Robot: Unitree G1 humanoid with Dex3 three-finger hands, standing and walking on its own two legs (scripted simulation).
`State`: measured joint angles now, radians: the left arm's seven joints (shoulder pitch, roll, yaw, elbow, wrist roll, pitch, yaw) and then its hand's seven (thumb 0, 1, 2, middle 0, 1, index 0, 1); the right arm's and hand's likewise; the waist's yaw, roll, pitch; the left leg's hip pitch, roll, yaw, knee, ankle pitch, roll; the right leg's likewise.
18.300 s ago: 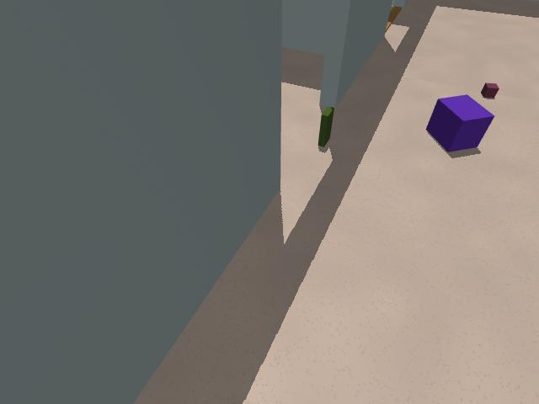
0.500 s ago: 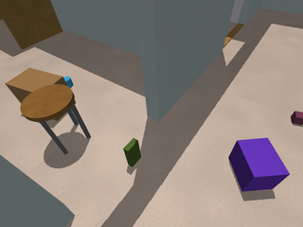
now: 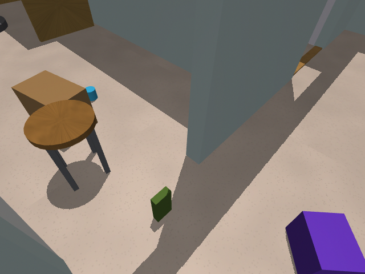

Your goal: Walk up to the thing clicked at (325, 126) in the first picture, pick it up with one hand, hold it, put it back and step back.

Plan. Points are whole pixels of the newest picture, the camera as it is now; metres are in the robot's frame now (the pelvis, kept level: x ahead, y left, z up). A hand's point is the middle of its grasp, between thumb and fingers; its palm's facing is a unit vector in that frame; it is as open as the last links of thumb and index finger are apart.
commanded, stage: walk up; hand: left
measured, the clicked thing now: (161, 204) +0.58 +0.14 -0.65
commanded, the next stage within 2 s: none
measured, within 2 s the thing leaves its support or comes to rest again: neither
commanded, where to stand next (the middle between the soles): +0.22 -0.01 m, yaw -2 degrees
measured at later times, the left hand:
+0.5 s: hand (86, 270) +0.17 +0.25 -0.12, palm faces -0.07 -0.90 -0.44, open 7.4 cm
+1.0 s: hand (91, 255) +0.21 +0.26 -0.15, palm faces -0.03 -0.95 -0.32, open 7.4 cm
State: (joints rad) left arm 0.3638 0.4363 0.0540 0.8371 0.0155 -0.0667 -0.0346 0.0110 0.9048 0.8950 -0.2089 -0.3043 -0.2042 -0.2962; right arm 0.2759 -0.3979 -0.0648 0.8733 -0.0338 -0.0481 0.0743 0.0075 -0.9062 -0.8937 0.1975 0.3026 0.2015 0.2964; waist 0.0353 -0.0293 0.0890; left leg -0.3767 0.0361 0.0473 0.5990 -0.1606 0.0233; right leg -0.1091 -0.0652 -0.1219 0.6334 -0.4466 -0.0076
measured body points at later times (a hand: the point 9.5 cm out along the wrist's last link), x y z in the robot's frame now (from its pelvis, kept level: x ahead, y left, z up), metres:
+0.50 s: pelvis +0.10 -0.02 +0.00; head +0.13 -0.05 +0.45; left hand +0.17 +0.30 -0.10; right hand +0.16 -0.33 -0.13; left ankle +0.09 +0.11 -0.70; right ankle +0.18 -0.14 -0.72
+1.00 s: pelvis +0.14 +0.01 +0.01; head +0.15 +0.02 +0.46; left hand +0.21 +0.31 -0.13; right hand +0.20 -0.31 -0.10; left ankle +0.17 +0.13 -0.72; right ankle +0.17 -0.13 -0.72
